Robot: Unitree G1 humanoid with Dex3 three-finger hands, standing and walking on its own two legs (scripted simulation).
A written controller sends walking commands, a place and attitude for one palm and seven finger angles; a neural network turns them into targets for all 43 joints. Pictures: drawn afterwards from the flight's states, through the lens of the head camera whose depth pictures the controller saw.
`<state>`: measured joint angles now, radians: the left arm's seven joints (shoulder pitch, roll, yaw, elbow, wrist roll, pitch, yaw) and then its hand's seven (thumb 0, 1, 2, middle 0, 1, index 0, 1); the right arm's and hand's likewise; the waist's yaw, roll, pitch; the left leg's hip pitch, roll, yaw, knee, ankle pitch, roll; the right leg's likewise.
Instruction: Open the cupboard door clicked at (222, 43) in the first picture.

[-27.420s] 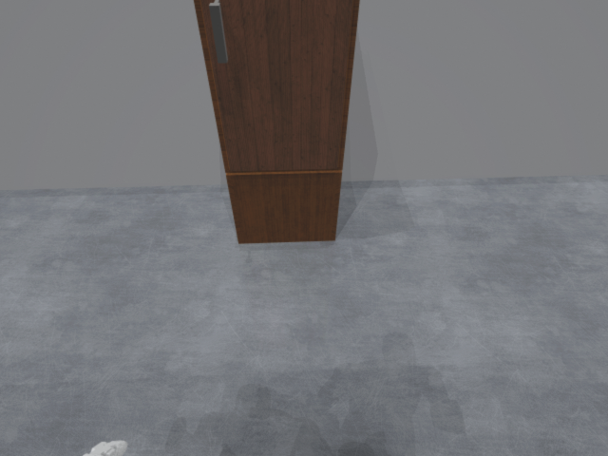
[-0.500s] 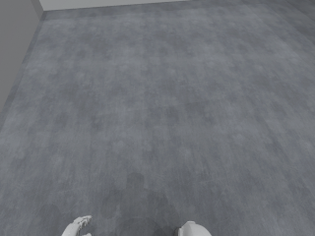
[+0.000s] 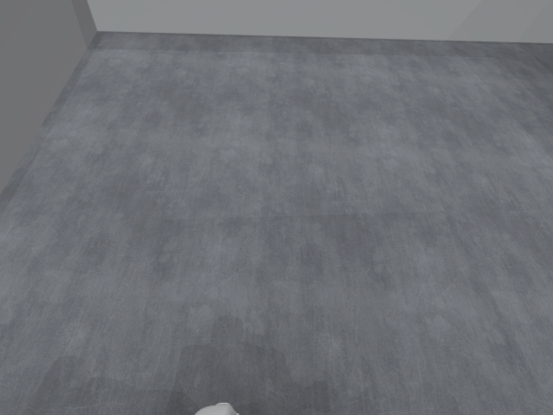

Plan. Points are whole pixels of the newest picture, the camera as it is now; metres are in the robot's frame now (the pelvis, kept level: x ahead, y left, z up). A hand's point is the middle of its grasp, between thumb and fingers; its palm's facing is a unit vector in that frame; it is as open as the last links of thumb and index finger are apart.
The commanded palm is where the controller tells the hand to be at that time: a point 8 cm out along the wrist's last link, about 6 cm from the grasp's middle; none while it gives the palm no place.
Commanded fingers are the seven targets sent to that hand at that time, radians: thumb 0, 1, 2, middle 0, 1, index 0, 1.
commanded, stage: turn to face it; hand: left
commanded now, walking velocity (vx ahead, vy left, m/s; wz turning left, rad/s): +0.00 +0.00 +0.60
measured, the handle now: out of the picture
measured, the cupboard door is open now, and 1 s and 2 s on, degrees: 48 48 48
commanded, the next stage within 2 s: none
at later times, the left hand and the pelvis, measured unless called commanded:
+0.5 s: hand out of the picture +0.11 +0.16 -0.14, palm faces +0.28 -0.92 -0.27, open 7.4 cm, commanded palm none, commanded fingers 0.00 0.90 0.90 -0.20 -0.30 -0.20 -0.30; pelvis +0.07 -0.06 +0.02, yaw +17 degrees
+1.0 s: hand out of the picture +0.05 +0.19 -0.14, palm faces +0.57 -0.77 -0.27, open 7.4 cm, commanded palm none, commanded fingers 0.00 0.90 0.90 -0.20 -0.30 -0.20 -0.30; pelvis +0.10 -0.04 +0.02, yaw +35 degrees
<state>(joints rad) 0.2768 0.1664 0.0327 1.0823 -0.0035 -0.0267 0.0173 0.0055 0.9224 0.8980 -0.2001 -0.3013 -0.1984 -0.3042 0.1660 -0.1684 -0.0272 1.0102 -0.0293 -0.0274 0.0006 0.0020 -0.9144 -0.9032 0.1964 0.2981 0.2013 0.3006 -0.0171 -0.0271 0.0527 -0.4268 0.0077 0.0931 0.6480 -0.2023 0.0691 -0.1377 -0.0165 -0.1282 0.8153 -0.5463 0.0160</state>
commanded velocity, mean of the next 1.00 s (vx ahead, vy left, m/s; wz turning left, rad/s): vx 0.00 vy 0.00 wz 0.60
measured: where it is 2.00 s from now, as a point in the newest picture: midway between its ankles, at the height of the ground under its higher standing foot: outside the picture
